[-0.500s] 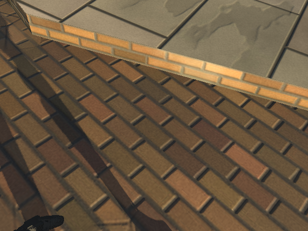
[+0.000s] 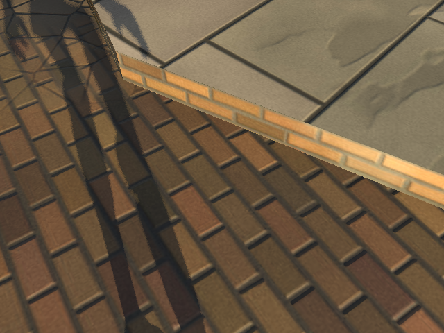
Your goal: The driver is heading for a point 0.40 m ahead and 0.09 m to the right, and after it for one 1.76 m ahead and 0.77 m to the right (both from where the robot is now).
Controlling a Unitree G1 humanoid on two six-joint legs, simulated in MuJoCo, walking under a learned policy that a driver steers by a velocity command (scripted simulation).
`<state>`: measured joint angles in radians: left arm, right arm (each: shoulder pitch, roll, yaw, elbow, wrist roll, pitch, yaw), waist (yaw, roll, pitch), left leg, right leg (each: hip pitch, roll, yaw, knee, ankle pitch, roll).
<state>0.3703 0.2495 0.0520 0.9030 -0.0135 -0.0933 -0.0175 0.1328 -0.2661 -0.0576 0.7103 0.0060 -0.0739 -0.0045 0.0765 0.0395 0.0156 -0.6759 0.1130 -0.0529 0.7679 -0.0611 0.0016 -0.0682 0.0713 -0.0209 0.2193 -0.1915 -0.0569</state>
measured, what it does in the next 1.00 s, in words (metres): walks ahead, turning right: left foot, then right foot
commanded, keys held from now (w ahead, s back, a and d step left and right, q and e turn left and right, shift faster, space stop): w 0.02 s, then w+e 0.98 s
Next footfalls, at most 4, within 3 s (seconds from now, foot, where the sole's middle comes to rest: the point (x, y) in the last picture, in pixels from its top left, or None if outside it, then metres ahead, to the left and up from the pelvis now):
0.18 left None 0.29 0.15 -0.78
0.72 right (311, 332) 0.49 -0.17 -0.78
1.22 left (294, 228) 0.84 -0.13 -0.78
1.70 right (387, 234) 0.83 -0.44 -0.78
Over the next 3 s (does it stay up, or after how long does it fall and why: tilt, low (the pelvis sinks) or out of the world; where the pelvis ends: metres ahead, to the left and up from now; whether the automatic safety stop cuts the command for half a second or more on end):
stays up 1.30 -0.61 0.15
